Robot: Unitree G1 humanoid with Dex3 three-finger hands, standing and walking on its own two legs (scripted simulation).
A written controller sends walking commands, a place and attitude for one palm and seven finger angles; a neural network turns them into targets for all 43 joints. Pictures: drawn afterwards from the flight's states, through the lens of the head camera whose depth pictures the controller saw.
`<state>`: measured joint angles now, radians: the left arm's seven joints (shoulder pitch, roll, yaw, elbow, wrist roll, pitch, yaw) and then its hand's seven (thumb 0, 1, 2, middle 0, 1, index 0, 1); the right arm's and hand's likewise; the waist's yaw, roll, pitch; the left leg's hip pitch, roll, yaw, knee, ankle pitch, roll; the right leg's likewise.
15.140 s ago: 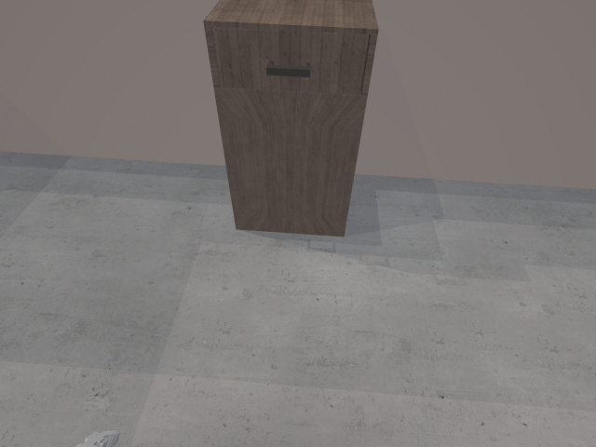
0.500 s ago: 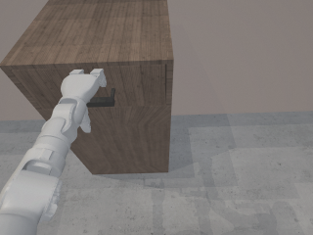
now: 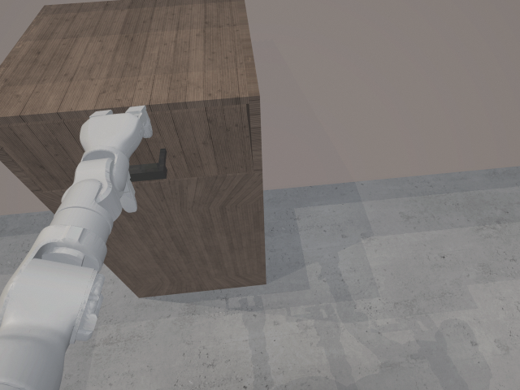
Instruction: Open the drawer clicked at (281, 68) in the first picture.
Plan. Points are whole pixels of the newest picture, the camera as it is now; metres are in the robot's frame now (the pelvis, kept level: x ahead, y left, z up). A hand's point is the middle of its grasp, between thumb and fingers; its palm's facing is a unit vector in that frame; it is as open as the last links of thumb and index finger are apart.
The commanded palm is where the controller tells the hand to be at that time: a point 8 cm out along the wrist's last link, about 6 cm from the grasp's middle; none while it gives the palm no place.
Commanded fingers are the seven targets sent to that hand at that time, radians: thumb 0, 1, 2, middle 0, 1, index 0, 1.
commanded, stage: move the hooked fingers above the handle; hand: left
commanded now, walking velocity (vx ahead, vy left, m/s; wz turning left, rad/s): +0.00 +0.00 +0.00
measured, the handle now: (132, 165) +0.53 +0.22 +0.02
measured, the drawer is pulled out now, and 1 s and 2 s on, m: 0.00 0.00 0.00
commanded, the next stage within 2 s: lower the fingers behind the handle in 1.62 s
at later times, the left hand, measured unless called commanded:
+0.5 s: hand (125, 151) +0.49 +0.20 +0.10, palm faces +0.01 -0.01 -1.00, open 13.5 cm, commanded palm +0.47 +0.21 +0.13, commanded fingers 0.00 -0.50 0.30 -0.30 -1.20 -0.30 -1.20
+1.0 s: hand (134, 155) +0.49 +0.19 +0.08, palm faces +0.07 -0.04 -1.00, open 13.5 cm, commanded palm +0.46 +0.22 +0.14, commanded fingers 0.00 -0.50 0.30 -0.30 -1.20 -0.30 -1.20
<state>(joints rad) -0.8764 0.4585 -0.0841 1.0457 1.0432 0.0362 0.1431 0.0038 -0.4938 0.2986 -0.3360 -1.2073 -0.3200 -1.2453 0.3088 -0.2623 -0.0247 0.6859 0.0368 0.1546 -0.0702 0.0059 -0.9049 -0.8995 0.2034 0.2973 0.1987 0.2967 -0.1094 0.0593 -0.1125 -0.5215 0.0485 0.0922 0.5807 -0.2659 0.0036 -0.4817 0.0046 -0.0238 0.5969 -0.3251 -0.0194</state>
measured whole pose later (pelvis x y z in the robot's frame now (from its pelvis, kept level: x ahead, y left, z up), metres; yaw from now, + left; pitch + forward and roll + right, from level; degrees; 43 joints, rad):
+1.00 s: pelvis +0.00 +0.01 -0.01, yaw +1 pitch +14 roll +0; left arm -0.87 0.42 -0.08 0.99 1.05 0.00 0.30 0.00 -0.49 0.30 -0.41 -1.25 -0.37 -1.26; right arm 0.33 -0.27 -0.06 0.76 0.01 0.13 -0.04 0.01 -0.91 -0.90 0.20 0.30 0.20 0.30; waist -0.10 0.06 -0.12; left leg -0.60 0.04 0.08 0.64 -0.29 0.01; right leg -0.54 0.00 -0.04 0.63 -0.34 -0.01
